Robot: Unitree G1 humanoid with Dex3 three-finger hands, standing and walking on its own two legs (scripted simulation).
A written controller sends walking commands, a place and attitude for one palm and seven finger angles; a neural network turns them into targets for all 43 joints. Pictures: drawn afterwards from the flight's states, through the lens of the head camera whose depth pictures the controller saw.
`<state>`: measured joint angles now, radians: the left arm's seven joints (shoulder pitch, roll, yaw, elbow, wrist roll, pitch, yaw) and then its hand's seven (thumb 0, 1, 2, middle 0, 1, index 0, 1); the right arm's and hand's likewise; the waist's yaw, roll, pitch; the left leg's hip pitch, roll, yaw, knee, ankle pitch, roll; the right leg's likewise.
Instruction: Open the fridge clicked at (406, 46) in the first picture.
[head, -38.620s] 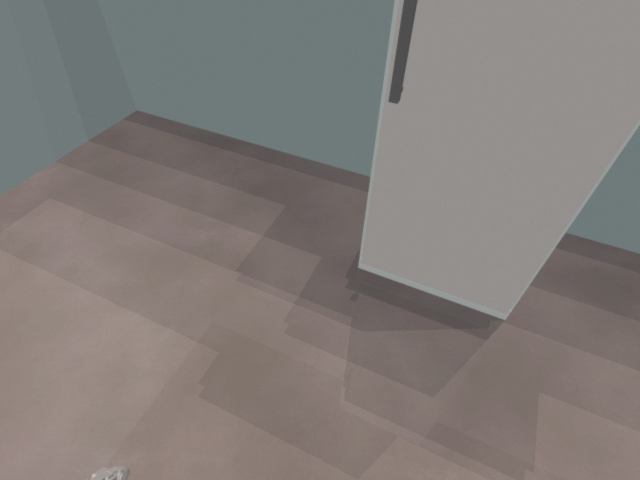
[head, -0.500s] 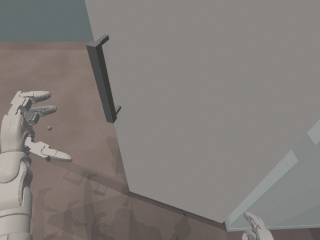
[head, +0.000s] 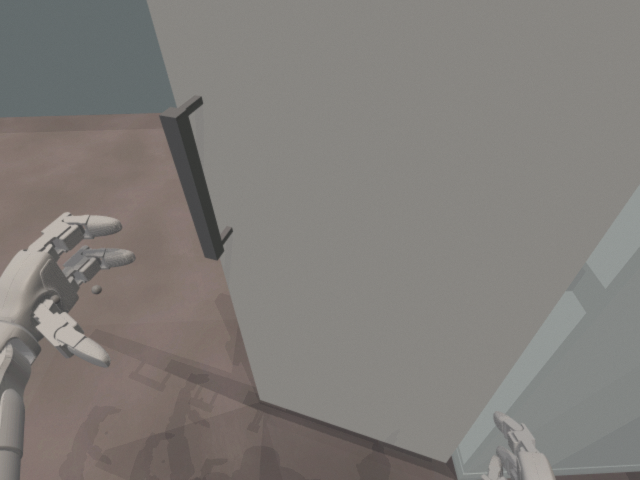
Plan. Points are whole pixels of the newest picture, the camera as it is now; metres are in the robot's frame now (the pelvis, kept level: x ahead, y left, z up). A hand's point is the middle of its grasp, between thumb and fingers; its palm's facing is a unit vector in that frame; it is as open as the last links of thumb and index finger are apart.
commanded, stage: draw the hand back to the body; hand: left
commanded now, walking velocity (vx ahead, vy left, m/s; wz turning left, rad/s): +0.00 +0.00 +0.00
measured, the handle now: (205, 185) +0.46 +0.21 +0.15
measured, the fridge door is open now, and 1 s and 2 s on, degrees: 69 69 69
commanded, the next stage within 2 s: step back with the hand held close in 1.36 s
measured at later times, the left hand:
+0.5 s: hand (56, 329) +0.22 +0.29 +0.14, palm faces +0.44 -0.85 -0.28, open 13.4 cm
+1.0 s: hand (49, 327) +0.21 +0.28 +0.16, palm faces +0.45 -0.81 -0.38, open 8.6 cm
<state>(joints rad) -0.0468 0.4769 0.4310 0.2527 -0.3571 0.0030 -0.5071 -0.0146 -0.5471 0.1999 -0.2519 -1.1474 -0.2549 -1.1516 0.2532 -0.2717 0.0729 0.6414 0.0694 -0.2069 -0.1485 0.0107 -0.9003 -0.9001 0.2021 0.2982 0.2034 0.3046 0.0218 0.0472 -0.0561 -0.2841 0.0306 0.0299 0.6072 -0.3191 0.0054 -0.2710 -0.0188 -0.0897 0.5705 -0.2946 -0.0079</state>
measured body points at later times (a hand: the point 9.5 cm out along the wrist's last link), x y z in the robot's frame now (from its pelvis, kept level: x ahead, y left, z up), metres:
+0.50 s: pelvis -0.01 +0.01 +0.00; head -0.02 +0.00 +0.45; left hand +0.19 +0.33 +0.16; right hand +0.19 -0.21 -0.07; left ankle +0.00 +0.12 -0.73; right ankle +0.01 -0.11 -0.73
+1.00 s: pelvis +0.02 +0.02 +0.01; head +0.00 +0.00 +0.46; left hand +0.18 +0.32 +0.18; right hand +0.20 -0.21 -0.07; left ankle +0.00 +0.12 -0.73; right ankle +0.01 -0.11 -0.73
